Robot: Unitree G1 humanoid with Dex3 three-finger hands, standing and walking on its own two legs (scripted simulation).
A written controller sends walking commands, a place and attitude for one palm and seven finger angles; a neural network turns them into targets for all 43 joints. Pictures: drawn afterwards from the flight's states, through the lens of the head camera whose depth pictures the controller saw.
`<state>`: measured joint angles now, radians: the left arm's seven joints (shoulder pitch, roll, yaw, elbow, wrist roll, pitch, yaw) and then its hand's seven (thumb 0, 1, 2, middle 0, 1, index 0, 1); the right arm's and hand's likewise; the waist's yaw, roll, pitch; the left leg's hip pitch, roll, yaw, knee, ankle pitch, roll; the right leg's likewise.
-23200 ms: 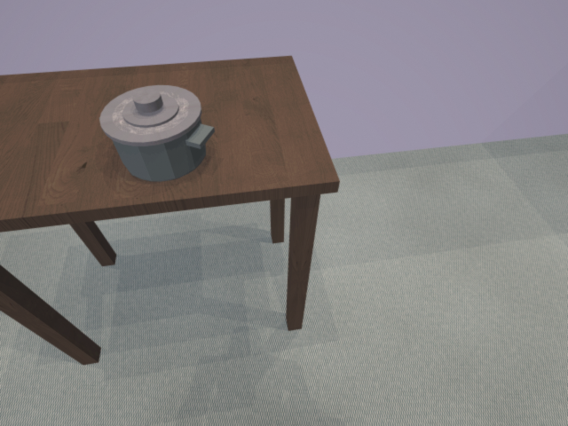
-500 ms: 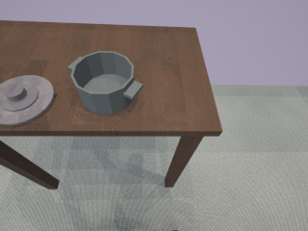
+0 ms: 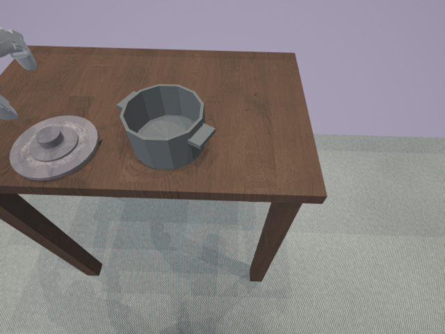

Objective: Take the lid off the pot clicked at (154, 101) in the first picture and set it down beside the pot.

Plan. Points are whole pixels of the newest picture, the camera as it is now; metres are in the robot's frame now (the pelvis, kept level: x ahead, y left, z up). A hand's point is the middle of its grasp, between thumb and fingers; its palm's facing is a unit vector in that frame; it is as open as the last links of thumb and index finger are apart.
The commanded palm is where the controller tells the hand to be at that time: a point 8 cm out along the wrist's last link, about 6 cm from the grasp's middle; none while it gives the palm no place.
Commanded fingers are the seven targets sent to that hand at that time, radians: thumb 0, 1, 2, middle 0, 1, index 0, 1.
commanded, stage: draw the hand back to the body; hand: left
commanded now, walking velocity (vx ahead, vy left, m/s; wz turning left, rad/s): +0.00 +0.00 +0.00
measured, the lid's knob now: (49, 137) +0.48 +0.34 +0.06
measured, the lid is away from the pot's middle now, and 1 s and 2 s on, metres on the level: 0.24 0.24 0.24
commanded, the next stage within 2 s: step back with the hand held close in 1.86 s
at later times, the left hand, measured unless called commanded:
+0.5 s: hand (16, 71) +0.41 +0.26 +0.26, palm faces +0.48 -0.85 -0.21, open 10.4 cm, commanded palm +0.34 +0.30 +0.27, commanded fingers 0.00 0.34 0.77 -0.30 -0.62 -0.30 -0.62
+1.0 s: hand out of the picture +0.30 +0.25 +0.25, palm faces +0.52 -0.83 -0.20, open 8.1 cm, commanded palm +0.24 +0.27 +0.26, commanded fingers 0.00 0.90 0.90 -0.20 -0.30 -0.20 -0.30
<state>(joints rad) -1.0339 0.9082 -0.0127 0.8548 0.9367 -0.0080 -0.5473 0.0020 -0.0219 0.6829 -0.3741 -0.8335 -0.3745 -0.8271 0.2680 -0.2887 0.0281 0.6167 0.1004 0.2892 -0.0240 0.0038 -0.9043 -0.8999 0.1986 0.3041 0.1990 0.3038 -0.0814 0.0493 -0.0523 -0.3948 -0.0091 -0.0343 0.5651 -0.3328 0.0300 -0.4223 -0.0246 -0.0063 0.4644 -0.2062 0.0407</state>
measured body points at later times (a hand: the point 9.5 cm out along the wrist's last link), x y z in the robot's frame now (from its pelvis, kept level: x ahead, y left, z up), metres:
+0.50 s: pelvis +0.01 -0.03 +0.01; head +0.02 -0.04 +0.46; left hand +0.38 +0.30 +0.27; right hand +0.12 -0.29 -0.10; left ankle -0.04 +0.10 -0.73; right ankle +0.01 -0.15 -0.73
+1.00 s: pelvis -0.01 -0.04 +0.01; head -0.02 -0.05 +0.46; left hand +0.27 +0.29 +0.26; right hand +0.18 -0.27 -0.08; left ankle -0.04 +0.10 -0.73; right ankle +0.01 -0.15 -0.73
